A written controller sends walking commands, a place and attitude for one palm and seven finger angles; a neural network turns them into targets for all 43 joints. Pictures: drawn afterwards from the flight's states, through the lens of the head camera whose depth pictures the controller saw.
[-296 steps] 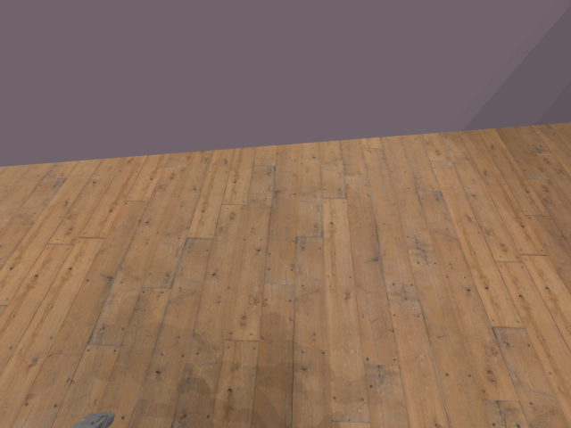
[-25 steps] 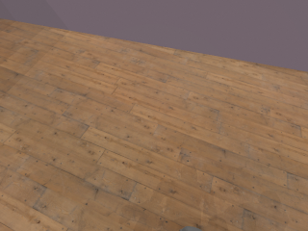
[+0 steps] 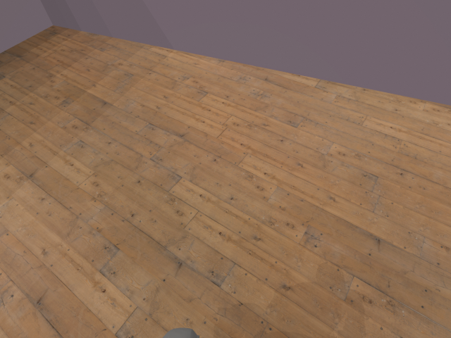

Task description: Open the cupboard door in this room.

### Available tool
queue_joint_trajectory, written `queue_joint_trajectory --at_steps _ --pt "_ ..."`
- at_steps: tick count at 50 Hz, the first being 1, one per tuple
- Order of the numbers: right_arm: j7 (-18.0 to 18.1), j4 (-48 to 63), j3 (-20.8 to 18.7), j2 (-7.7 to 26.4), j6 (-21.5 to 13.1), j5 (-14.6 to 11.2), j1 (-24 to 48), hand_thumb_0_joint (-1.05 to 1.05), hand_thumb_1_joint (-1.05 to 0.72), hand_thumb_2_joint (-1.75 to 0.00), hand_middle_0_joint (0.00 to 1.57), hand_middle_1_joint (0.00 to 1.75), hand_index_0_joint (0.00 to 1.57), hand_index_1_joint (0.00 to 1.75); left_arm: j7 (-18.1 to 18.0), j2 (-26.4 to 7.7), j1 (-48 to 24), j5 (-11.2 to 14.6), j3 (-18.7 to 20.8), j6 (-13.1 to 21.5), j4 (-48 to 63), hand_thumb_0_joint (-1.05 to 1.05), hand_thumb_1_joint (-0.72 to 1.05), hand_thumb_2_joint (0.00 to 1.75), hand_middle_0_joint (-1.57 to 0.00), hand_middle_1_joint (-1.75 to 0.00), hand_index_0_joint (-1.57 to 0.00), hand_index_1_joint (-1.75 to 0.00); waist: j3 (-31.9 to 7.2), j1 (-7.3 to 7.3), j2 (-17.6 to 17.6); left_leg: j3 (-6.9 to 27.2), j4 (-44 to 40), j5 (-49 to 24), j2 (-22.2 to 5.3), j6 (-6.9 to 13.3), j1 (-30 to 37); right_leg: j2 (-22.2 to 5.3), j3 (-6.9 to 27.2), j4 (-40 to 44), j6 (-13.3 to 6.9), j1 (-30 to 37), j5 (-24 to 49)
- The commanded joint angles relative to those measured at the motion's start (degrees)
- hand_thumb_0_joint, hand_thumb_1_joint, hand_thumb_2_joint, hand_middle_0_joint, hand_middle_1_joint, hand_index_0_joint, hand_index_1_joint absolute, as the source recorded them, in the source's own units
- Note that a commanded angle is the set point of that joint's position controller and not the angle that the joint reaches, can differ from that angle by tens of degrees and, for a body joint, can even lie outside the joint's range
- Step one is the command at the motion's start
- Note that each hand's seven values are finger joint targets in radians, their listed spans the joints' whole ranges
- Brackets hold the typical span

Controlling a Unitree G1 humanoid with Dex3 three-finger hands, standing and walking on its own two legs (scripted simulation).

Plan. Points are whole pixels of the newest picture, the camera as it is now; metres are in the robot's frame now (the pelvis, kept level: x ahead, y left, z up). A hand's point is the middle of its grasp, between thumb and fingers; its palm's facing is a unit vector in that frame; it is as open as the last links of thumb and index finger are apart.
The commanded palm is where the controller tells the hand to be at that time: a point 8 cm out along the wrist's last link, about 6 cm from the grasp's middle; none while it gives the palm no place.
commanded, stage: turn or walk to find it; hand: left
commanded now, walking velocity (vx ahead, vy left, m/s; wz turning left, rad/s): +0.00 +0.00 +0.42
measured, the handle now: out of the picture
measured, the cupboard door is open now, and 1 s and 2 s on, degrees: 0 0 0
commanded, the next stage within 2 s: none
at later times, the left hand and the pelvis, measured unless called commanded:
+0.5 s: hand out of the picture +0.03 +0.25 -0.16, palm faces +0.21 -0.94 -0.26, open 7.4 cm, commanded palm none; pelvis -0.02 +0.03 +0.00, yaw +11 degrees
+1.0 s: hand out of the picture -0.10 +0.21 -0.17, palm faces +0.44 -0.87 -0.25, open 7.4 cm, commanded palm none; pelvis -0.05 +0.01 -0.01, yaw +25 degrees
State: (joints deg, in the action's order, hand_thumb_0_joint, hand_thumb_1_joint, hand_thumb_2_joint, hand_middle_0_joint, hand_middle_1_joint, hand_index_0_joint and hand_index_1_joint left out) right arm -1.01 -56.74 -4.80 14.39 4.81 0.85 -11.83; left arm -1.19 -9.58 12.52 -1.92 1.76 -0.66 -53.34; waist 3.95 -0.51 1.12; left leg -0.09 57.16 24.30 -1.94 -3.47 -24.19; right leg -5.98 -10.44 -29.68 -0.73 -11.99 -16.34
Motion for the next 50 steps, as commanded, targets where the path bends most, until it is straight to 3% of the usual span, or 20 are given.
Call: queue_joint_trajectory --at_steps 1,3,5,6,7,8,10,12,14,21,27,28,29,30,31,33,36,46,49,50 --pt "0.0 5.8 0.5 2.1 -2.4 -0.3 4.8 0.00 -0.90 -0.90 0.20 0.30 0.20 0.30 -0.6 -14.4 3.9 0.0 3.9 0.8 2.1 0.00 0.90 0.90 -0.20 -0.30 -0.20 -0.30 -4.8 3.46 -12.9 -3.5 -11.1 2.9 0.5 0.1 -0.1 -14.4 9.3 7.4 -7.4 7.3 24.9" --pt "0.3 5.4 0.7 2.1 -2.8 -0.4 3.6 0.00 -0.90 -0.90 0.20 0.30 0.20 0.30 -0.5 -14.7 3.9 0.0 4.0 0.5 1.5 0.00 0.90 0.90 -0.20 -0.30 -0.20 -0.30 -5.9 2.80 -12.7 -5.0 -17.5 0.7 1.3 0.6 3.6 -14.2 8.3 4.9 -6.5 7.2 27.5" --pt "0.4 4.7 0.6 3.0 -3.3 -0.3 -0.2 0.00 -0.90 -0.90 0.20 0.30 0.20 0.30 -0.4 -14.3 2.4 0.6 4.1 0.1 1.4 0.00 0.90 0.90 -0.20 -0.30 -0.20 -0.30 -6.8 0.32 -11.0 -5.3 -29.6 -9.0 0.8 1.4 11.9 -12.9 4.8 -0.6 -2.8 2.9 23.3" --pt "0.3 4.3 0.0 5.8 -3.9 -0.1 -2.0 0.00 -0.90 -0.90 0.20 0.30 0.20 0.30 -0.2 -12.8 2.8 1.1 3.8 -0.3 1.9 0.00 0.90 0.90 -0.20 -0.30 -0.20 -0.30 -8.4 -0.73 -3.2 -1.0 -35.1 -16.6 -2.7 2.8 19.8 -10.3 2.2 -7.4 0.4 -3.6 15.9" --pt "0.5 4.7 -1.3 11.6 -4.3 0.4 -3.6 0.00 -0.90 -0.90 0.20 0.30 0.20 0.30 0.2 -9.1 3.4 1.4 3.2 -0.7 3.8 0.00 0.90 0.90 -0.20 -0.30 -0.20 -0.30 -8.6 -1.41 13.6 17.4 -37.1 -32.9 -16.9 9.0 25.8 -2.9 -0.6 -18.6 4.7 -17.8 -8.3" --pt "0.9 3.8 -1.8 13.7 -3.8 0.2 -5.9 0.00 -0.90 -0.90 0.20 0.30 0.20 0.30 -0.1 -8.3 -0.5 0.8 2.2 -1.2 5.1 0.00 0.90 0.90 -0.20 -0.30 -0.20 -0.30 -7.9 -3.39 14.4 20.6 -39.1 -36.3 -21.9 14.1 21.8 -1.1 3.8 -27.5 4.8 -19.0 -20.6" --pt "2.0 3.7 -1.0 10.5 -4.0 0.4 -3.4 0.00 -0.90 -0.90 0.20 0.30 0.20 0.30 -0.1 -9.0 -4.1 0.9 2.7 -1.6 4.5 0.00 0.90 0.90 -0.20 -0.30 -0.20 -0.30 -4.4 -2.75 11.9 17.7 -39.1 -31.4 -17.5 14.3 16.6 -1.3 8.9 -33.9 4.4 -20.5 -15.1" --pt "2.2 4.9 0.0 8.6 -4.4 0.4 1.3 0.00 -0.90 -0.90 0.20 0.30 0.20 0.30 0.5 -8.5 -1.3 1.0 2.7 -1.3 2.6 0.00 0.90 0.90 -0.20 -0.30 -0.20 -0.30 -3.9 -0.03 8.2 11.8 -37.9 -34.3 -13.2 12.7 16.3 -0.9 8.7 -33.6 4.8 -18.9 -9.4" --pt "2.2 5.1 0.1 8.3 -4.7 0.2 1.3 0.00 -0.90 -0.90 0.20 0.30 0.20 0.30 0.7 -8.4 -0.1 1.1 2.7 -1.2 1.8 0.00 0.90 0.90 -0.20 -0.30 -0.20 -0.30 -5.2 0.17 7.5 9.8 -37.6 -37.2 -11.8 12.4 17.6 -0.3 8.4 -31.5 5.2 -17.5 -8.0" --pt "2.0 4.6 -0.8 8.7 -4.2 0.5 -1.9 0.00 -0.90 -0.90 0.20 0.30 0.20 0.30 0.2 -7.5 -4.1 1.3 2.3 -1.2 4.0 0.00 0.90 0.90 -0.20 -0.30 -0.20 -0.30 -5.8 -1.83 7.2 14.9 -36.9 -36.4 -11.9 13.7 18.7 1.8 8.7 -21.7 5.4 -14.8 -10.0" --pt "1.6 6.0 -1.2 8.5 -3.6 0.4 0.8 0.00 -0.90 -0.90 0.20 0.30 0.20 0.30 -0.2 -7.5 1.2 1.6 2.3 -0.2 3.6 0.00 0.90 0.90 -0.20 -0.30 -0.20 -0.30 -7.4 1.20 7.3 16.9 -32.6 -32.9 -8.5 11.2 11.4 4.2 7.2 -0.9 4.3 -0.7 -0.8" --pt "1.4 6.2 -1.2 7.2 -3.6 0.1 1.1 0.00 -0.90 -0.90 0.20 0.30 0.20 0.30 -0.4 -8.7 3.0 1.4 2.7 0.2 3.0 0.00 0.90 0.90 -0.20 -0.30 -0.20 -0.30 -7.6 2.15 4.1 15.6 -30.0 -26.7 -6.2 8.8 6.6 2.7 8.1 6.3 3.9 5.6 4.7" --pt "1.0 6.7 -0.9 4.5 -3.6 -0.4 0.1 0.00 -0.90 -0.90 0.20 0.30 0.20 0.30 -0.7 -12.5 4.4 0.7 3.3 0.9 3.1 0.00 0.90 0.90 -0.20 -0.30 -0.20 -0.30 -8.5 2.61 -5.9 10.4 -21.9 -15.1 -1.1 5.3 -2.1 -6.7 17.4 12.0 1.2 13.2 5.7" --pt "0.9 8.4 -0.3 1.7 -3.5 -0.3 0.9 0.00 -0.90 -0.90 0.20 0.30 0.20 0.30 -0.9 -16.7 4.2 0.2 4.0 1.0 3.6 0.00 0.90 0.90 -0.20 -0.30 -0.20 -0.30 -5.6 3.07 -17.6 2.4 -9.5 6.6 5.9 1.9 -9.8 -19.9 28.9 14.4 -5.4 11.7 10.1" --pt "1.1 7.8 -1.1 4.9 -2.4 0.5 1.3 0.00 -0.90 -0.90 0.20 0.30 0.20 0.30 -1.0 -15.8 3.4 0.9 4.2 1.0 4.4 0.00 0.90 0.90 -0.20 -0.30 -0.20 -0.30 -5.2 3.42 -17.1 5.9 0.5 8.3 3.3 2.2 -7.7 -21.2 29.4 16.3 -8.0 3.4 6.1" --pt "0.3 5.7 -1.6 4.7 -1.6 0.5 0.6 0.00 -0.90 -0.90 0.20 0.30 0.20 0.30 -0.8 -12.5 -2.8 0.9 3.2 0.8 5.8 0.00 0.90 0.90 -0.20 -0.30 -0.20 -0.30 -0.2 0.25 -9.4 5.5 11.2 1.2 1.9 2.0 -7.5 -15.1 21.8 16.5 -6.7 -3.3 0.2" --pt "-0.2 3.9 -1.1 3.6 -1.4 0.6 -3.0 0.00 -0.90 -0.90 0.20 0.30 0.20 0.30 -0.8 -10.2 -4.7 0.7 2.6 1.3 6.2 0.00 0.90 0.90 -0.20 -0.30 -0.20 -0.30 -0.7 -1.24 -10.2 2.7 12.4 -4.3 0.8 0.4 -6.6 -11.1 12.5 14.3 -4.9 -1.8 6.3" --pt "0.2 5.1 0.6 1.8 -2.5 -0.4 3.7 0.00 -0.90 -0.90 0.20 0.30 0.20 0.30 -0.7 -14.4 4.1 0.0 3.9 0.8 1.5 0.00 0.90 0.90 -0.20 -0.30 -0.20 -0.30 -5.2 3.62 -12.9 -3.7 -12.5 3.2 0.5 0.0 0.5 -14.7 9.3 7.3 -7.6 7.9 25.4" --pt "0.5 4.4 0.7 2.2 -3.1 -0.5 0.3 0.00 -0.90 -0.90 0.20 0.30 0.20 0.30 -0.5 -14.4 3.0 0.3 4.0 0.3 0.7 0.00 0.90 0.90 -0.20 -0.30 -0.20 -0.30 -6.6 1.48 -12.6 -5.3 -25.3 -4.3 1.0 0.9 8.5 -13.9 6.6 2.1 -4.6 5.4 25.6" --pt "0.5 3.8 0.5 3.5 -3.5 -0.3 -2.5 0.00 -0.90 -0.90 0.20 0.30 0.20 0.30 -0.4 -13.9 2.2 0.8 4.0 0.0 0.9 0.00 0.90 0.90 -0.20 -0.30 -0.20 -0.30 -7.4 -0.44 -9.0 -4.8 -32.9 -12.1 0.2 1.5 15.0 -12.7 3.9 -2.0 -1.9 1.1 20.5"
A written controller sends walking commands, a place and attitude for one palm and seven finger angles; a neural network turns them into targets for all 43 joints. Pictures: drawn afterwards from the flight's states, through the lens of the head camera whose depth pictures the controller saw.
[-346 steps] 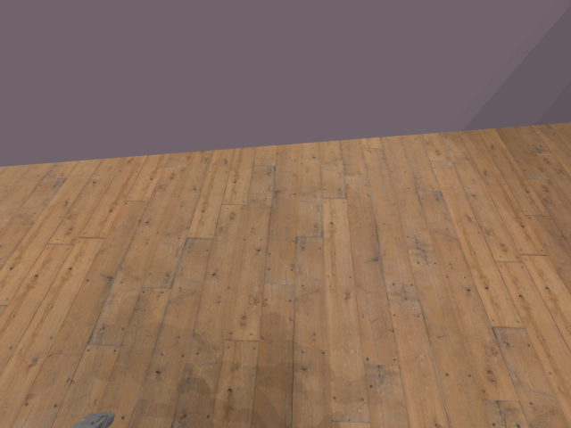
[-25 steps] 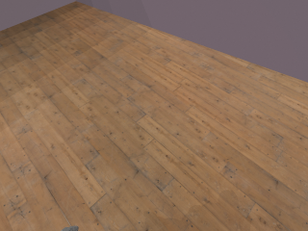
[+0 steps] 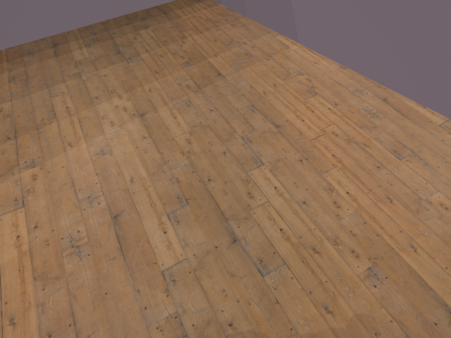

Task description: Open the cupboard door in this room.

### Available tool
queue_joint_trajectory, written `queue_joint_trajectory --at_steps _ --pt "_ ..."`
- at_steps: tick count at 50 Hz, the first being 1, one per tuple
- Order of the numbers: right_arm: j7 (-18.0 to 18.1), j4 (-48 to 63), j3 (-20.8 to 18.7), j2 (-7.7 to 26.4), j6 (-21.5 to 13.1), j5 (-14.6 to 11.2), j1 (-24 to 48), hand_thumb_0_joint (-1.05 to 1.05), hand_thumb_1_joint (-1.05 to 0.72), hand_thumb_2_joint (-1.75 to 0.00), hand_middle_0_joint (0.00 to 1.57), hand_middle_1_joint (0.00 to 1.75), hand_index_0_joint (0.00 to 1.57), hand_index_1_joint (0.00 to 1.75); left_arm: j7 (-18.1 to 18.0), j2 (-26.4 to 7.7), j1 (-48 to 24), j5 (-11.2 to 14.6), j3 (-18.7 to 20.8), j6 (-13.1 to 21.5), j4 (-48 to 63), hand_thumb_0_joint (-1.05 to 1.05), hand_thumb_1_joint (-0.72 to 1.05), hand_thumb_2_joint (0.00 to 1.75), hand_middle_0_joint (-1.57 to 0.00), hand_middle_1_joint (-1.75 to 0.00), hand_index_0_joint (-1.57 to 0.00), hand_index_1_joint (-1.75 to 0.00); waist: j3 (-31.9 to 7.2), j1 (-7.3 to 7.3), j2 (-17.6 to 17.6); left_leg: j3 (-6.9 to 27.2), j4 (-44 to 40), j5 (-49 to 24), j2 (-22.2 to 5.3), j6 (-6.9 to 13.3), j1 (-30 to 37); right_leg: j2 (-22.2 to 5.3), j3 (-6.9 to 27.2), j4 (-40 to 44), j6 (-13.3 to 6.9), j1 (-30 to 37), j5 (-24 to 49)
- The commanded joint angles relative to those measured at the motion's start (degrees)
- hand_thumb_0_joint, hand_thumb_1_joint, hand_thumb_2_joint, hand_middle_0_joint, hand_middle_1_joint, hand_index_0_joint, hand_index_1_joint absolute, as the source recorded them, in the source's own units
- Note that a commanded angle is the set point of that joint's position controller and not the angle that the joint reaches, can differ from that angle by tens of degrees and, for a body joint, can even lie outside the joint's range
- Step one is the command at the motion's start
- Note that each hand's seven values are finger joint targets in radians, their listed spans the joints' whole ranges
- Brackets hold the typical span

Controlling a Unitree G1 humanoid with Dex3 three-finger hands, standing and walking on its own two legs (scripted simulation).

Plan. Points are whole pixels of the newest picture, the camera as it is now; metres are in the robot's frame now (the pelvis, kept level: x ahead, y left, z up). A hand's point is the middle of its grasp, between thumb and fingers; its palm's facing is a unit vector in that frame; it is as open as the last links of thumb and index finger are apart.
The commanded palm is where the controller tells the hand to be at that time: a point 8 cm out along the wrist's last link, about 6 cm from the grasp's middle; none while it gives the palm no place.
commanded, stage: turn or walk to find it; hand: left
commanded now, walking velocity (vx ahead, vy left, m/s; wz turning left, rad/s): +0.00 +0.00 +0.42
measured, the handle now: out of the picture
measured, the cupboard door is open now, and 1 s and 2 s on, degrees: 0 0 0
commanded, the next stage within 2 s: none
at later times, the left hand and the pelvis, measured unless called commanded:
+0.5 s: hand out of the picture +0.03 +0.21 -0.15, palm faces +0.20 -0.94 -0.28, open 7.4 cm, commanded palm none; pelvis -0.03 -0.01 -0.01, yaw +11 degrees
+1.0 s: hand out of the picture -0.12 +0.25 -0.18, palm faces +0.42 -0.88 -0.23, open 7.4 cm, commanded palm none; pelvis -0.07 +0.03 +0.00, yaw +23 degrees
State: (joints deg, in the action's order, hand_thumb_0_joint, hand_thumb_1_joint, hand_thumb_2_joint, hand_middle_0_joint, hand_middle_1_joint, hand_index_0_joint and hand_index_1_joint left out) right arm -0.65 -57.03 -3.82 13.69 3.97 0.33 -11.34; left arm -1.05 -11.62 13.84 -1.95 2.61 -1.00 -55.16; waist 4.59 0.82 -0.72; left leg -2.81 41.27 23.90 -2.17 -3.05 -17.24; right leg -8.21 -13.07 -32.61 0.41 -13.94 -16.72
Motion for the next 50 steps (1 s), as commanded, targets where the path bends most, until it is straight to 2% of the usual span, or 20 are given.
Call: queue_joint_trajectory --at_steps 1,2,3,6,9,14,20,21,22,23,25,28,36,38,40,41,42,43,47,50 --pt "0.2 4.2 -1.4 8.4 -3.3 0.6 -4.2 0.00 -0.90 -0.90 0.20 0.30 0.20 0.30 -0.4 -9.3 1.7 1.3 2.9 -0.2 3.8 0.00 0.90 0.90 -0.20 -0.30 -0.20 -0.30 -9.0 -2.35 4.5 9.0 -21.5 -19.4 -7.9 4.4 15.5 -5.4 3.5 -8.4 0.7 -7.1 7.8" --pt "0.4 4.4 -2.5 13.6 -3.2 0.8 -5.8 0.00 -0.90 -0.90 0.20 0.30 0.20 0.30 0.0 -5.6 0.6 1.3 1.7 -0.5 6.0 0.00 0.90 0.90 -0.20 -0.30 -0.20 -0.30 -7.6 -3.36 19.1 23.1 -23.4 -35.6 -20.4 11.2 17.3 0.6 3.1 -19.2 3.9 -18.5 -18.3" --pt "1.0 3.2 -2.6 13.5 -3.1 0.9 -7.6 0.00 -0.90 -0.90 0.20 0.30 0.20 0.30 -0.5 -6.6 -3.8 0.8 1.4 -1.3 6.5 0.00 0.90 0.90 -0.20 -0.30 -0.20 -0.30 -7.4 -5.46 16.4 22.9 -24.3 -31.4 -21.0 14.0 11.5 0.9 8.6 -26.1 3.4 -16.6 -19.5" --pt "1.8 4.9 -1.2 9.6 -3.3 1.0 0.3 0.00 -0.90 -0.90 0.20 0.30 0.20 0.30 0.3 -6.6 -3.6 1.0 1.9 -1.1 4.6 0.00 0.90 0.90 -0.20 -0.30 -0.20 -0.30 -3.4 -1.83 10.6 16.2 -23.3 -27.5 -13.9 12.5 7.2 1.1 11.4 -30.4 3.4 -17.4 -9.8" --pt "1.7 5.3 -1.0 9.3 -3.7 0.7 1.1 0.00 -0.90 -0.90 0.20 0.30 0.20 0.30 0.6 -6.4 -1.3 1.1 1.8 -0.9 3.4 0.00 0.90 0.90 -0.20 -0.30 -0.20 -0.30 -4.9 -1.24 9.2 12.9 -22.8 -31.2 -11.3 11.7 9.1 2.3 10.7 -27.4 4.0 -15.2 -7.3" --pt "1.5 5.4 -1.7 9.4 -3.1 1.0 -0.6 0.00 -0.90 -0.90 0.20 0.30 0.20 0.30 0.2 -5.7 -3.7 1.2 1.5 -1.0 5.0 0.00 0.90 0.90 -0.20 -0.30 -0.20 -0.30 -4.6 -2.66 8.6 17.1 -22.6 -28.1 -11.9 13.1 8.3 3.7 11.0 -18.7 4.1 -12.2 -9.4" --pt "1.0 6.8 -2.2 9.0 -2.5 0.8 1.9 0.00 -0.90 -0.90 0.20 0.30 0.20 0.30 -0.2 -5.6 2.7 1.4 1.6 0.3 4.5 0.00 0.90 0.90 -0.20 -0.30 -0.20 -0.30 -7.2 0.43 8.2 18.7 -16.6 -25.6 -7.9 10.1 1.2 6.0 9.4 4.2 3.2 3.3 1.3" --pt "0.8 7.2 -2.1 7.5 -2.5 0.5 1.9 0.00 -0.90 -0.90 0.20 0.30 0.20 0.30 -0.4 -7.3 4.6 1.1 1.9 0.8 4.4 0.00 0.90 0.90 -0.20 -0.30 -0.20 -0.30 -8.2 1.28 3.9 16.4 -12.3 -20.0 -4.7 7.3 -3.1 3.0 11.9 11.5 2.5 9.3 5.1" --pt "0.4 8.3 -1.6 3.6 -2.6 0.0 0.8 0.00 -0.90 -0.90 0.20 0.30 0.20 0.30 -0.9 -12.1 5.2 0.2 2.8 1.4 4.5 0.00 0.90 0.90 -0.20 -0.30 -0.20 -0.30 -8.2 1.37 -10.4 8.7 -1.3 -5.8 2.5 3.3 -13.8 -10.0 25.8 16.0 -1.9 15.1 6.1" --pt "0.4 9.6 -1.7 3.8 -2.3 0.5 2.8 0.00 -0.90 -0.90 0.20 0.30 0.20 0.30 -0.8 -14.8 4.5 0.3 3.0 1.2 5.6 0.00 0.90 0.90 -0.20 -0.30 -0.20 -0.30 -5.6 2.32 -14.7 5.8 10.8 8.7 5.4 1.8 -15.6 -19.1 31.5 18.0 -7.9 8.4 9.5" --pt "0.1 8.0 -2.6 5.7 -0.7 0.9 2.8 0.00 -0.90 -0.90 0.20 0.30 0.20 0.30 -1.1 -12.1 -0.7 0.7 3.1 1.1 6.9 0.00 0.90 0.90 -0.20 -0.30 -0.20 -0.30 -1.7 0.38 -11.7 8.4 25.5 4.7 2.5 2.1 -14.6 -15.7 28.9 20.3 -8.7 -1.8 -1.6" --pt "-0.6 5.4 -2.2 4.4 -0.6 1.1 -1.0 0.00 -0.90 -0.90 0.20 0.30 0.20 0.30 -0.9 -8.6 -4.9 0.6 1.8 1.5 7.8 0.00 0.90 0.90 -0.20 -0.30 -0.20 -0.30 -0.9 -2.08 -8.6 5.5 28.4 -2.7 1.0 0.5 -13.9 -9.6 16.3 17.0 -6.0 -1.4 4.9" --pt "-0.4 6.0 -0.7 2.4 -1.5 0.3 3.9 0.00 -0.90 -0.90 0.20 0.30 0.20 0.30 -0.8 -12.3 2.1 -0.1 3.0 1.0 4.1 0.00 0.90 0.90 -0.20 -0.30 -0.20 -0.30 -4.0 2.08 -10.6 -0.4 6.0 3.7 0.7 -0.2 -7.7 -12.2 12.6 11.9 -8.3 7.2 19.1" --pt "-0.1 5.7 -0.5 2.5 -2.0 0.1 2.2 0.00 -0.90 -0.90 0.20 0.30 0.20 0.30 -0.7 -12.8 2.2 0.0 3.2 0.8 3.6 0.00 0.90 0.90 -0.20 -0.30 -0.20 -0.30 -6.1 1.47 -11.3 -1.8 -1.0 2.1 1.1 0.2 -4.2 -12.5 11.7 8.5 -7.7 8.0 23.8" --pt "0.0 4.4 -0.5 3.4 -2.7 0.2 -2.5 0.00 -0.90 -0.90 0.20 0.30 0.20 0.30 -0.6 -12.3 0.6 0.7 3.3 0.4 3.4 0.00 0.90 0.90 -0.20 -0.30 -0.20 -0.30 -8.0 -1.23 -7.9 -2.1 -14.9 -9.0 0.9 0.8 5.1 -10.8 7.3 1.7 -3.6 4.5 21.1" --pt "0.0 4.1 -1.2 6.6 -3.3 0.4 -4.3 0.00 -0.90 -0.90 0.20 0.30 0.20 0.30 -0.4 -10.2 1.1 1.3 2.9 -0.1 4.1 0.00 0.90 0.90 -0.20 -0.30 -0.20 -0.30 -9.7 -2.30 1.3 4.3 -20.4 -16.6 -3.7 2.7 13.1 -7.2 4.5 -6.5 -0.2 -2.9 13.1" --pt "0.2 4.5 -2.5 12.4 -3.6 0.8 -5.8 0.00 -0.90 -0.90 0.20 0.30 0.20 0.30 0.1 -6.3 0.7 1.5 2.0 -0.4 6.3 0.00 0.90 0.90 -0.20 -0.30 -0.20 -0.30 -8.3 -3.01 18.4 22.7 -22.5 -33.7 -18.1 9.1 17.5 0.2 2.4 -17.4 4.1 -17.7 -13.3" --pt "0.7 3.5 -2.9 14.1 -3.2 0.8 -8.0 0.00 -0.90 -0.90 0.20 0.30 0.20 0.30 -0.2 -6.3 -3.7 0.9 1.4 -1.1 7.4 0.00 0.90 0.90 -0.20 -0.30 -0.20 -0.30 -8.2 -5.20 17.1 24.3 -23.7 -33.6 -21.4 13.8 12.5 1.2 7.5 -25.2 3.7 -16.9 -20.1" --pt "1.9 4.7 -1.1 8.8 -3.8 1.0 -0.4 0.00 -0.90 -0.90 0.20 0.30 0.20 0.30 0.5 -6.2 -4.1 1.0 1.9 -0.9 4.6 0.00 0.90 0.90 -0.20 -0.30 -0.20 -0.30 -4.3 -1.54 9.6 15.7 -22.4 -32.7 -12.6 11.9 8.7 1.5 11.5 -31.0 3.8 -17.6 -8.3" --pt "1.9 4.7 -1.1 8.9 -4.0 0.8 -1.3 0.00 -0.90 -0.90 0.20 0.30 0.20 0.30 0.5 -6.0 -3.4 1.2 1.6 -0.9 3.9 0.00 0.90 0.90 -0.20 -0.30 -0.20 -0.30 -6.4 -1.86 7.8 14.5 -21.7 -36.7 -11.5 12.3 11.5 2.6 11.4 -27.1 4.4 -15.7 -7.4"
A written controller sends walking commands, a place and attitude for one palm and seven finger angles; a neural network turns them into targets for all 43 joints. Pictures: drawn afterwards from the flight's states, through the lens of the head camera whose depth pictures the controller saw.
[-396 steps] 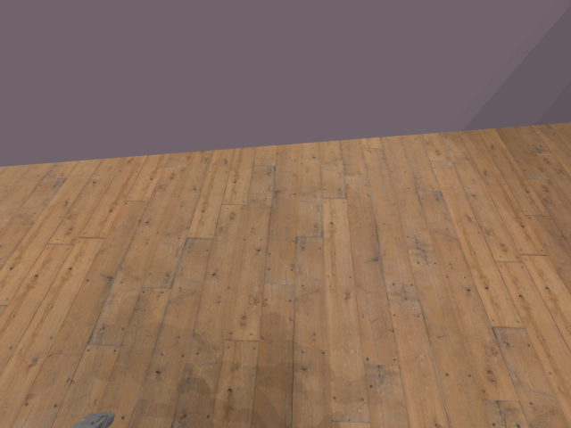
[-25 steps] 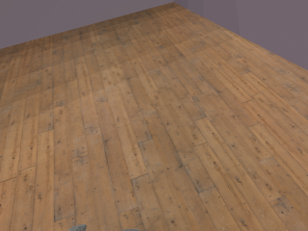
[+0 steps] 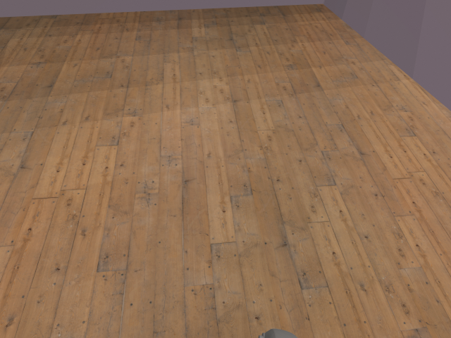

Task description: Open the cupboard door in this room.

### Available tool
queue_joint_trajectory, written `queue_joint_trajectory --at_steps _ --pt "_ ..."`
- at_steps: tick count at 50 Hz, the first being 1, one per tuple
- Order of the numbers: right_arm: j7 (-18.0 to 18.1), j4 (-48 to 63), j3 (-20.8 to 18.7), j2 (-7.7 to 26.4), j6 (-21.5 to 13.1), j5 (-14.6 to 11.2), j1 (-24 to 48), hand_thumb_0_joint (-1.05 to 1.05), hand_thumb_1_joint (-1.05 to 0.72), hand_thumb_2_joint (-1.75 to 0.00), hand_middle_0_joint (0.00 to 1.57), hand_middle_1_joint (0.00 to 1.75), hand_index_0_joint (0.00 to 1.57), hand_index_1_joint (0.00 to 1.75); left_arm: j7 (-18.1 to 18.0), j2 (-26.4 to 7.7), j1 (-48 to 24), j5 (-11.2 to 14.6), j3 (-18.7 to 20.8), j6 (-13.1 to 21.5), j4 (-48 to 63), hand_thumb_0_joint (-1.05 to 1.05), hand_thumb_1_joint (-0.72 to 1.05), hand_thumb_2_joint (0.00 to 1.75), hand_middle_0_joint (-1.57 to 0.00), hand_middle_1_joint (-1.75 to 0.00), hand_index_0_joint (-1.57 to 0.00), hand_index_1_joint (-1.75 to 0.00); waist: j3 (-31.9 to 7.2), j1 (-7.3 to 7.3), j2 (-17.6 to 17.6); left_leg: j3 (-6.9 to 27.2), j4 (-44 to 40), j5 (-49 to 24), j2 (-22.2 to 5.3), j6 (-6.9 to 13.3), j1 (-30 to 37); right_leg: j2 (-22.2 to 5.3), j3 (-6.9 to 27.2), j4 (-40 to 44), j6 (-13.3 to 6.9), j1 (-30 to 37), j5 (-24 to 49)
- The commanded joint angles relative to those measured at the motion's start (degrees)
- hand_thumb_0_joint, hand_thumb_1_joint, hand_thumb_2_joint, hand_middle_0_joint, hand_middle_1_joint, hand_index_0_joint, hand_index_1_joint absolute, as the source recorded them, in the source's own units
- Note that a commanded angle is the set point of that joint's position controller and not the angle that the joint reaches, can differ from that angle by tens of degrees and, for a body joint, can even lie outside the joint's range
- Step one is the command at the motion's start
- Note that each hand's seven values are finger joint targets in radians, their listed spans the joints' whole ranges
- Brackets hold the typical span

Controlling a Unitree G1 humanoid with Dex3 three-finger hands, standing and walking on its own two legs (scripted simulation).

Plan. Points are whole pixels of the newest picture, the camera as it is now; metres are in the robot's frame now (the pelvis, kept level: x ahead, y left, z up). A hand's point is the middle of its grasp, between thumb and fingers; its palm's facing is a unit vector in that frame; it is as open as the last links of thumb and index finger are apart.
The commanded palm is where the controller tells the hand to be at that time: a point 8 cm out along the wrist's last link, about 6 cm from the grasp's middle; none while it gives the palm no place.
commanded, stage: turn or walk to find it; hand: left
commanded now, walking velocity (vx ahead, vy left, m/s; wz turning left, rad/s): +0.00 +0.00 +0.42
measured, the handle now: out of the picture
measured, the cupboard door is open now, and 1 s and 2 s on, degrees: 0 0 0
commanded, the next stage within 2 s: none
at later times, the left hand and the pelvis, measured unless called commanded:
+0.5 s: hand out of the picture +0.02 +0.16 -0.15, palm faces +0.22 -0.94 -0.27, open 7.4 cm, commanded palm none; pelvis -0.03 -0.04 +0.00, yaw +13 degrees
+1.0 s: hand out of the picture -0.09 +0.22 -0.16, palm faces +0.44 -0.86 -0.26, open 7.4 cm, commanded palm none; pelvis -0.06 -0.01 +0.00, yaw +24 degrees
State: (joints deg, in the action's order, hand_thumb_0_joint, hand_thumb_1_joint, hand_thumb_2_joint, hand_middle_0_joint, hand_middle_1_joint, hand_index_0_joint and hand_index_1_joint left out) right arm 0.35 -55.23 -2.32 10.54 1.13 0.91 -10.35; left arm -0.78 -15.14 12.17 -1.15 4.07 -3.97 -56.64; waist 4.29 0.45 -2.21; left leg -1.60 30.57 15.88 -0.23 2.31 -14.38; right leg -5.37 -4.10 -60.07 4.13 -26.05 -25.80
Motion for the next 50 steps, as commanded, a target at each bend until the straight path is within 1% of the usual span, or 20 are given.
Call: queue_joint_trajectory --at_steps 1,10,12,14,15,16,17,19,21,25,30,32,34,35,36,37,38,40,42,50 --pt "0.9 2.7 -2.8 12.0 -1.1 0.2 -3.2 0.00 -0.90 -0.90 0.20 0.30 0.20 0.30 0.2 -2.4 -2.4 0.4 0.1 2.1 5.7 0.00 0.90 0.90 -0.20 -0.30 -0.20 -0.30 -6.4 -1.91 9.2 13.8 -10.9 -29.0 -13.1 7.0 9.5 0.1 2.4 1.6 0.7 -3.5 1.7" --pt "0.4 3.6 -3.6 12.3 -0.1 0.7 -2.9 0.00 -0.90 -0.90 0.20 0.30 0.20 0.30 -0.4 -1.6 -4.0 0.7 -0.2 2.4 7.8 0.00 0.90 0.90 -0.20 -0.30 -0.20 -0.30 -6.0 -2.31 11.1 20.3 -10.6 -23.3 -12.4 7.6 5.2 2.7 2.5 15.8 -0.2 4.0 0.0" --pt "0.3 4.1 -3.8 12.5 0.1 0.6 -1.9 0.00 -0.90 -0.90 0.20 0.30 0.20 0.30 -0.6 -1.8 -1.1 0.8 -0.2 2.7 7.4 0.00 0.90 0.90 -0.20 -0.30 -0.20 -0.30 -7.2 -0.92 10.5 20.9 -8.5 -23.5 -11.2 6.7 3.2 3.8 1.7 23.5 -0.5 9.1 4.2" --pt "0.0 4.4 -3.8 11.1 0.1 0.0 -1.2 0.00 -0.90 -0.90 0.20 0.30 0.20 0.30 -0.8 -3.2 2.4 0.7 0.2 3.5 6.7 0.00 0.90 0.90 -0.20 -0.30 -0.20 -0.30 -8.2 0.97 7.1 19.1 -4.1 -18.0 -7.7 3.3 -2.9 2.6 2.3 37.5 -1.0 19.4 13.9" --pt "-0.3 4.9 -3.4 8.5 0.0 -0.5 -1.9 0.00 -0.90 -0.90 0.20 0.30 0.20 0.30 -1.2 -6.5 4.0 0.1 0.8 4.2 6.5 0.00 0.90 0.90 -0.20 -0.30 -0.20 -0.30 -9.3 1.43 -1.4 14.0 3.5 -7.4 -3.2 -0.1 -11.0 -6.6 10.6 42.7 -3.5 26.9 14.4" --pt "-0.5 6.7 -2.9 5.6 0.0 -0.4 -1.2 0.00 -0.90 -0.90 0.20 0.30 0.20 0.30 -1.4 -10.7 3.7 -0.5 1.6 4.3 7.0 0.00 0.90 0.90 -0.20 -0.30 -0.20 -0.30 -6.4 1.73 -13.8 4.9 15.1 13.2 4.6 -3.7 -19.5 -19.5 22.8 44.8 -10.1 26.5 18.1" --pt "-0.3 6.6 -3.7 8.5 1.0 0.3 -0.5 0.00 -0.90 -0.90 0.20 0.30 0.20 0.30 -1.4 -10.5 2.7 0.0 1.8 4.2 8.0 0.00 0.90 0.90 -0.20 -0.30 -0.20 -0.30 -6.0 2.14 -12.5 7.1 25.9 16.8 2.4 -3.6 -18.2 -22.2 22.6 46.3 -13.6 18.6 15.5" --pt "-0.9 5.0 -4.1 8.6 2.1 0.4 -0.5 0.00 -0.90 -0.90 0.20 0.30 0.20 0.30 -1.5 -7.4 -2.9 0.1 1.2 3.8 9.1 0.00 0.90 0.90 -0.20 -0.30 -0.20 -0.30 -0.4 -0.70 -5.9 7.2 36.6 11.3 0.2 -3.6 -17.5 -17.1 16.9 46.7 -12.5 10.3 10.2" --pt "-1.4 3.2 -3.7 7.5 2.3 0.5 -4.1 0.00 -0.90 -0.90 0.20 0.30 0.20 0.30 -1.3 -5.3 -5.8 -0.1 0.4 4.3 9.8 0.00 0.90 0.90 -0.20 -0.30 -0.20 -0.30 -0.7 -2.74 -5.5 4.7 38.9 5.8 -0.5 -4.8 -16.5 -12.4 7.7 44.3 -10.5 11.1 15.2" --pt "-1.5 3.5 -3.2 6.8 2.3 0.3 -1.4 0.00 -0.90 -0.90 0.20 0.30 0.20 0.30 -1.2 -6.1 -1.2 -0.5 0.6 4.4 7.9 0.00 0.90 0.90 -0.20 -0.30 -0.20 -0.30 -0.9 -0.40 -7.4 2.1 31.8 7.2 -1.3 -6.0 -14.9 -12.8 5.2 43.4 -10.8 14.0 18.9" --pt "-1.2 4.4 -2.1 5.9 1.2 -0.3 2.9 0.00 -0.90 -0.90 0.20 0.30 0.20 0.30 -1.0 -8.8 4.0 -0.8 1.6 4.1 5.5 0.00 0.90 0.90 -0.20 -0.30 -0.20 -0.30 -4.6 2.59 -9.7 -1.3 15.4 12.1 -1.1 -5.8 -10.6 -14.7 4.4 37.7 -12.5 21.2 34.0" --pt "-1.0 3.9 -1.9 5.9 0.8 -0.5 1.1 0.00 -0.90 -0.90 0.20 0.30 0.20 0.30 -0.9 -9.6 3.9 -0.7 1.8 3.9 4.8 0.00 0.90 0.90 -0.20 -0.30 -0.20 -0.30 -6.4 1.65 -10.0 -2.9 9.2 9.7 -0.3 -5.4 -6.8 -14.7 3.0 34.9 -11.6 21.6 37.5" --pt "-0.9 3.0 -1.9 6.8 0.3 -0.5 -2.3 0.00 -0.90 -0.90 0.20 0.30 0.20 0.30 -0.8 -9.1 2.1 -0.2 1.8 3.5 4.6 0.00 0.90 0.90 -0.20 -0.30 -0.20 -0.30 -7.2 -0.60 -8.2 -3.1 -2.5 0.5 -0.6 -4.7 1.1 -13.4 -0.5 29.8 -8.0 18.0 33.7" --pt "-1.0 2.6 -2.4 9.2 -0.2 -0.3 -4.1 0.00 -0.90 -0.90 0.20 0.30 0.20 0.30 -0.7 -7.7 2.7 0.3 1.5 3.0 5.1 0.00 0.90 0.90 -0.20 -0.30 -0.20 -0.30 -8.7 -1.66 -1.7 0.0 -8.5 -7.1 -3.1 -3.6 9.0 -11.0 -2.9 23.5 -5.0 11.5 27.0" --pt "-0.8 3.1 -3.7 14.9 -0.7 0.2 -5.1 0.00 -0.90 -0.90 0.20 0.30 0.20 0.30 -0.3 -4.1 3.8 0.7 1.0 2.6 6.8 0.00 0.90 0.90 -0.20 -0.30 -0.20 -0.30 -9.3 -2.13 14.8 17.3 -10.7 -22.1 -16.8 2.0 16.0 -4.0 -6.2 12.7 -0.7 -2.2 5.9" --pt "-0.6 2.5 -4.3 17.8 -0.2 0.1 -7.6 0.00 -0.90 -0.90 0.20 0.30 0.20 0.30 -0.3 -2.6 0.5 0.2 -0.1 2.4 8.4 0.00 0.90 0.90 -0.20 -0.30 -0.20 -0.30 -8.3 -3.84 18.0 21.5 -11.7 -30.3 -23.4 7.7 12.7 -1.6 -3.3 4.2 -0.2 -5.1 -11.1" --pt "0.2 1.4 -4.1 16.5 -0.5 0.3 -8.4 0.00 -0.90 -0.90 0.20 0.30 0.20 0.30 -0.8 -2.9 -3.1 0.1 0.1 1.6 8.1 0.00 0.90 0.90 -0.20 -0.30 -0.20 -0.30 -7.9 -4.89 18.9 21.3 -12.4 -28.2 -21.3 7.6 9.2 -1.5 1.5 -0.4 -0.3 -5.1 -9.5" --pt "0.8 2.6 -3.0 13.3 -0.4 0.4 -2.6 0.00 -0.90 -0.90 0.20 0.30 0.20 0.30 -0.1 -3.5 -3.3 0.3 0.5 1.8 6.7 0.00 0.90 0.90 -0.20 -0.30 -0.20 -0.30 -3.9 -2.38 13.8 16.0 -12.0 -24.4 -16.7 6.9 6.1 -1.9 2.9 -4.2 -0.3 -6.3 -1.9" --pt "0.8 3.4 -2.4 12.2 -0.9 0.3 -0.7 0.00 -0.90 -0.90 0.20 0.30 0.20 0.30 0.2 -3.2 -1.1 0.3 0.5 2.0 5.3 0.00 0.90 0.90 -0.20 -0.30 -0.20 -0.30 -4.5 -1.07 11.0 12.5 -11.2 -28.3 -13.7 6.0 6.8 -1.1 2.3 -3.6 0.2 -4.7 1.5" --pt "0.5 3.6 -3.3 12.8 -0.3 0.5 -2.3 0.00 -0.90 -0.90 0.20 0.30 0.20 0.30 -0.1 -2.0 -3.1 0.6 -0.2 2.3 7.2 0.00 0.90 0.90 -0.20 -0.30 -0.20 -0.30 -6.2 -2.37 10.9 16.1 -9.7 -27.5 -13.4 7.6 8.5 1.3 2.1 10.5 0.5 -0.1 -0.6"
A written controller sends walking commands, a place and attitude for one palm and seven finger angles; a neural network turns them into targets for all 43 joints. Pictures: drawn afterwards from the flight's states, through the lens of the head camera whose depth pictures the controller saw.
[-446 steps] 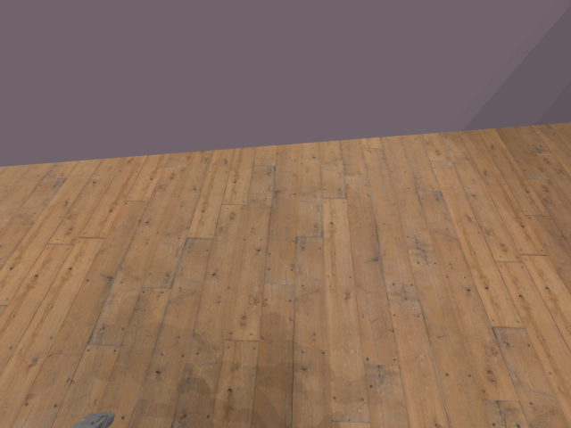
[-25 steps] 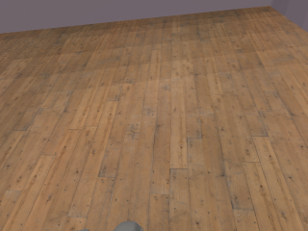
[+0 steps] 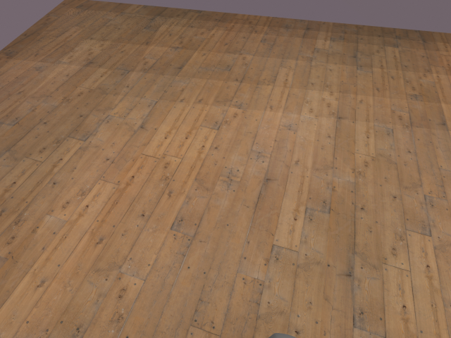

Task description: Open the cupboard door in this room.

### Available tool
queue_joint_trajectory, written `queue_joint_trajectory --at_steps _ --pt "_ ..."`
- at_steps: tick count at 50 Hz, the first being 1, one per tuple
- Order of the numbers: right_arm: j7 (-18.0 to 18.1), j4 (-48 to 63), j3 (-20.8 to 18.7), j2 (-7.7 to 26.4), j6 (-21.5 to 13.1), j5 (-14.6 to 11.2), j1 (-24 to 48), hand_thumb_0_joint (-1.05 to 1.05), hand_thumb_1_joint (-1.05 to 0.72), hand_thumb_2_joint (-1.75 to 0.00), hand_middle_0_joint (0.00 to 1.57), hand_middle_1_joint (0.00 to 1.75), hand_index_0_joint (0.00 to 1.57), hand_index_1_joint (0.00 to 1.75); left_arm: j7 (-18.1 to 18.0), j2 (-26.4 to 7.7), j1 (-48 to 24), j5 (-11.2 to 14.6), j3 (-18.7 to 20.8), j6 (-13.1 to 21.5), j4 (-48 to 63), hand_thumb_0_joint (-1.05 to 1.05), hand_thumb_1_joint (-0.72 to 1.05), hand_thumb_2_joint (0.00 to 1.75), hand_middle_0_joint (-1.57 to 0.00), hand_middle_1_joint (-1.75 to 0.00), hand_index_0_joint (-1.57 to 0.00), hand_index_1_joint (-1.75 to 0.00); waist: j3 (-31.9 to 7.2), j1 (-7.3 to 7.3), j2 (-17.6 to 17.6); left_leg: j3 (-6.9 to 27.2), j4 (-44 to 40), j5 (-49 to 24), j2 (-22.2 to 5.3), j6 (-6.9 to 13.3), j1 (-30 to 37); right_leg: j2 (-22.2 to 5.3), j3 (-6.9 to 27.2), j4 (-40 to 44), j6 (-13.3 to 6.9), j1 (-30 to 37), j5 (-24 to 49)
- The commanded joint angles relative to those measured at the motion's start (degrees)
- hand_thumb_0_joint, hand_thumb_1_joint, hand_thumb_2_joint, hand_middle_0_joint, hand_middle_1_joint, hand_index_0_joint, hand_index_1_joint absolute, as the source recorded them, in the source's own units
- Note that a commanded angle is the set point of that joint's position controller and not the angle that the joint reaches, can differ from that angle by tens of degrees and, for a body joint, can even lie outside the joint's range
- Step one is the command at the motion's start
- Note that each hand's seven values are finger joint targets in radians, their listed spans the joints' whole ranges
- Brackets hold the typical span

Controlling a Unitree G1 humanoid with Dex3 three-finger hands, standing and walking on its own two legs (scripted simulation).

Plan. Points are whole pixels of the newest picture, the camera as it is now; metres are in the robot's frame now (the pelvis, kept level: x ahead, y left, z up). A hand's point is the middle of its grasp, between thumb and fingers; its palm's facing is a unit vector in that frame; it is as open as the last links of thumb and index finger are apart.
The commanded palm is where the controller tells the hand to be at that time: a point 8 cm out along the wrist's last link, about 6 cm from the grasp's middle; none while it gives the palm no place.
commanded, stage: turn or walk to find it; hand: left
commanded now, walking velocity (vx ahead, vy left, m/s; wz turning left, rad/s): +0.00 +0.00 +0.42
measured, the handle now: out of the picture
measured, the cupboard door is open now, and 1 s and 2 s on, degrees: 0 0 0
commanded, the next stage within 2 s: stand and wait in 1.90 s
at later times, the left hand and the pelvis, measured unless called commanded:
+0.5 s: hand out of the picture -0.02 +0.16 -0.16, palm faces +0.25 -0.93 -0.25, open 7.4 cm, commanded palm none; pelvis -0.02 -0.04 +0.00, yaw +14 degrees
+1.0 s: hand out of the picture -0.04 +0.20 -0.16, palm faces +0.42 -0.87 -0.27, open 7.4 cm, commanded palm none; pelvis -0.05 -0.03 +0.00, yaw +24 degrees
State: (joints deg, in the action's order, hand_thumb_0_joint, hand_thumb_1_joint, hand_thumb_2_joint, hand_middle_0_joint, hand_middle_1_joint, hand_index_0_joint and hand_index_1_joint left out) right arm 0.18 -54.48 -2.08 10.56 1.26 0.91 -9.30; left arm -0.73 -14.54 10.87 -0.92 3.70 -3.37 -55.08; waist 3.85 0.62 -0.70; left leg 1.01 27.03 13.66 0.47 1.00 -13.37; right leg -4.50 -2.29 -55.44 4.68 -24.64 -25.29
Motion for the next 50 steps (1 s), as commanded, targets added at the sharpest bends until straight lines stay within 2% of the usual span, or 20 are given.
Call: queue_joint_trajectory --at_steps 1,4,6,7,8,9,11,14,24,26,28,29,30,31,32,33,36,44,48,50 --pt "0.6 3.0 -3.7 12.7 -0.3 0.6 -3.0 0.00 -0.90 -0.90 0.20 0.30 0.20 0.30 -0.2 -2.3 -1.6 0.4 0.2 1.8 5.8 0.00 0.90 0.90 -0.20 -0.30 -0.20 -0.30 -5.8 -2.44 9.7 14.1 -5.7 -25.7 -13.7 8.6 6.3 1.1 -0.1 8.9 -0.2 0.4 -1.0" --pt "0.4 3.5 -3.9 12.6 -0.1 0.5 -1.9 0.00 -0.90 -0.90 0.20 0.30 0.20 0.30 -0.3 -2.8 1.6 0.6 0.2 2.5 5.4 0.00 0.90 0.90 -0.20 -0.30 -0.20 -0.30 -6.7 -0.99 10.5 15.4 -2.7 -26.2 -11.8 7.2 2.7 2.8 -1.1 20.0 -0.9 8.2 5.0" --pt "0.1 4.3 -3.8 10.5 -0.1 -0.2 -0.8 0.00 -0.90 -0.90 0.20 0.30 0.20 0.30 -0.7 -5.1 6.5 0.2 0.8 3.4 4.3 0.00 0.90 0.90 -0.20 -0.30 -0.20 -0.30 -8.0 1.63 3.7 12.4 3.6 -13.4 -7.2 2.8 -6.1 -1.0 1.5 34.1 -1.7 20.7 15.3" --pt "-0.3 5.4 -3.1 6.6 -0.2 -0.6 -1.7 0.00 -0.90 -0.90 0.20 0.30 0.20 0.30 -1.2 -10.0 7.5 -0.7 1.8 3.9 4.4 0.00 0.90 0.90 -0.20 -0.30 -0.20 -0.30 -7.9 1.78 -11.3 4.1 14.4 4.0 0.6 -1.3 -17.0 -14.6 15.6 37.6 -6.4 26.6 18.9" --pt "-0.1 6.1 -3.5 7.4 0.5 0.0 -0.9 0.00 -0.90 -0.90 0.20 0.30 0.20 0.30 -1.1 -11.8 6.9 -0.5 2.0 3.8 5.4 0.00 0.90 0.90 -0.20 -0.30 -0.20 -0.30 -6.1 2.38 -15.0 3.0 26.4 19.4 2.4 -2.5 -18.1 -23.0 21.5 40.5 -12.6 19.1 19.2" --pt "-0.2 5.9 -4.0 9.0 1.4 0.3 -0.1 0.00 -0.90 -0.90 0.20 0.30 0.20 0.30 -1.5 -10.3 4.3 -0.2 2.3 3.6 6.0 0.00 0.90 0.90 -0.20 -0.30 -0.20 -0.30 -3.9 1.94 -15.2 5.3 34.8 18.4 0.5 -2.1 -17.6 -22.2 20.9 42.4 -14.1 13.0 12.9" --pt "-0.9 3.5 -4.1 8.3 1.8 0.5 -1.6 0.00 -0.90 -0.90 0.20 0.30 0.20 0.30 -1.2 -6.9 -1.2 -0.2 1.2 3.7 7.3 0.00 0.90 0.90 -0.20 -0.30 -0.20 -0.30 0.4 -1.14 -6.8 4.4 42.2 11.1 -1.0 -2.5 -18.6 -15.8 11.8 40.9 -11.8 9.9 12.0" --pt "-1.3 1.7 -3.8 7.5 2.0 0.4 -4.5 0.00 -0.90 -0.90 0.20 0.30 0.20 0.30 -1.2 -5.0 -1.8 -0.3 0.7 4.1 7.3 0.00 0.90 0.90 -0.20 -0.30 -0.20 -0.30 -1.0 -1.80 -8.8 2.1 42.7 6.4 -1.9 -4.1 -17.4 -12.8 4.1 39.5 -10.3 11.8 17.2" --pt "-0.9 2.8 -2.0 5.6 1.1 -0.4 1.9 0.00 -0.90 -0.90 0.20 0.30 0.20 0.30 -1.0 -8.9 6.1 -1.0 1.8 3.6 2.7 0.00 0.90 0.90 -0.20 -0.30 -0.20 -0.30 -4.8 2.57 -10.2 -4.1 18.5 14.1 -2.1 -4.3 -10.6 -16.3 1.3 33.6 -13.2 20.6 34.0" --pt "-0.7 2.5 -1.8 5.6 0.7 -0.6 0.3 0.00 -0.90 -0.90 0.20 0.30 0.20 0.30 -1.0 -9.5 5.9 -0.9 2.0 3.4 2.1 0.00 0.90 0.90 -0.20 -0.30 -0.20 -0.30 -6.2 1.74 -10.8 -5.5 12.7 12.0 -1.7 -3.8 -7.2 -16.5 0.3 31.2 -12.5 20.5 36.3" --pt "-0.6 1.6 -1.8 6.3 0.2 -0.5 -2.9 0.00 -0.90 -0.90 0.20 0.30 0.20 0.30 -0.9 -9.2 4.5 -0.4 2.0 3.0 2.1 0.00 0.90 0.90 -0.20 -0.30 -0.20 -0.30 -7.4 -0.49 -9.7 -6.2 1.7 3.6 -1.7 -3.1 0.1 -15.0 -2.7 26.8 -9.2 17.2 32.8" --pt "-0.7 1.1 -2.2 8.2 -0.3 -0.4 -4.9 0.00 -0.90 -0.90 0.20 0.30 0.20 0.30 -0.8 -8.0 3.9 0.1 1.9 2.6 2.3 0.00 0.90 0.90 -0.20 -0.30 -0.20 -0.30 -8.2 -1.80 -3.8 -3.6 -5.2 -3.7 -4.0 -2.2 7.5 -13.1 -5.4 20.7 -6.3 11.3 26.1" --pt "-0.6 1.6 -3.5 13.6 -0.8 0.2 -5.9 0.00 -0.90 -0.90 0.20 0.30 0.20 0.30 -0.5 -4.5 5.2 0.5 1.4 2.1 4.0 0.00 0.90 0.90 -0.20 -0.30 -0.20 -0.30 -8.3 -2.30 12.4 13.0 -8.1 -15.7 -16.5 3.0 14.1 -5.9 -8.8 10.0 -1.9 -2.2 6.9" --pt "-0.3 1.4 -4.1 17.2 -0.2 0.2 -7.6 0.00 -0.90 -0.90 0.20 0.30 0.20 0.30 -0.4 -2.8 2.0 0.1 0.3 1.8 5.9 0.00 0.90 0.90 -0.20 -0.30 -0.20 -0.30 -6.1 -3.72 17.4 19.0 -9.7 -24.9 -24.2 9.1 10.7 -2.7 -6.2 1.2 -0.7 -6.6 -11.4" --pt "0.4 0.4 -4.0 15.8 -0.4 0.3 -8.0 0.00 -0.90 -0.90 0.20 0.30 0.20 0.30 -0.9 -3.4 -1.3 -0.3 0.4 0.9 5.6 0.00 0.90 0.90 -0.20 -0.30 -0.20 -0.30 -5.6 -4.62 16.9 18.5 -10.5 -22.2 -22.4 8.7 7.5 -2.8 -1.0 -3.9 -0.9 -6.7 -9.5" --pt "0.9 0.8 -3.5 14.6 -0.3 0.3 -5.9 0.00 -0.90 -0.90 0.20 0.30 0.20 0.30 -0.6 -3.9 -2.5 -0.1 0.7 0.8 5.3 0.00 0.90 0.90 -0.20 -0.30 -0.20 -0.30 -3.3 -3.68 15.5 16.5 -10.1 -20.3 -19.9 8.5 5.5 -2.7 0.3 -6.8 -1.0 -7.8 -6.1" --pt "1.0 2.3 -2.4 11.9 -0.9 0.2 -0.5 0.00 -0.90 -0.90 0.20 0.30 0.20 0.30 0.2 -3.8 1.1 0.0 0.9 1.3 2.8 0.00 0.90 0.90 -0.20 -0.30 -0.20 -0.30 -3.1 -0.73 9.5 9.0 -9.0 -21.8 -14.3 7.1 4.7 -2.2 0.3 -8.3 -0.4 -5.9 1.7" --pt "0.7 2.2 -3.6 12.3 -0.6 0.4 -4.1 0.00 -0.90 -0.90 0.20 0.30 0.20 0.30 -0.2 -2.6 -2.3 0.3 0.2 1.7 5.4 0.00 0.90 0.90 -0.20 -0.30 -0.20 -0.30 -5.7 -2.91 9.0 13.2 -6.1 -26.8 -14.4 9.1 8.7 0.2 0.3 5.0 0.2 -2.8 -1.3" --pt "0.5 3.3 -3.9 12.5 -0.1 0.6 -1.8 0.00 -0.90 -0.90 0.20 0.30 0.20 0.30 -0.4 -2.3 0.9 0.7 0.2 2.3 5.3 0.00 0.90 0.90 -0.20 -0.30 -0.20 -0.30 -6.4 -1.12 11.0 15.2 -3.7 -26.0 -12.4 7.8 3.2 2.4 -1.0 17.9 -0.6 6.6 2.8" --pt "0.3 3.8 -4.0 11.4 0.0 0.1 -0.8 0.00 -0.90 -0.90 0.20 0.30 0.20 0.30 -0.5 -3.6 5.0 0.4 0.6 3.1 4.3 0.00 0.90 0.90 -0.20 -0.30 -0.20 -0.30 -7.6 1.15 7.2 13.9 0.7 -18.4 -9.2 4.5 -2.9 1.6 -1.0 31.4 -1.0 16.8 13.6"
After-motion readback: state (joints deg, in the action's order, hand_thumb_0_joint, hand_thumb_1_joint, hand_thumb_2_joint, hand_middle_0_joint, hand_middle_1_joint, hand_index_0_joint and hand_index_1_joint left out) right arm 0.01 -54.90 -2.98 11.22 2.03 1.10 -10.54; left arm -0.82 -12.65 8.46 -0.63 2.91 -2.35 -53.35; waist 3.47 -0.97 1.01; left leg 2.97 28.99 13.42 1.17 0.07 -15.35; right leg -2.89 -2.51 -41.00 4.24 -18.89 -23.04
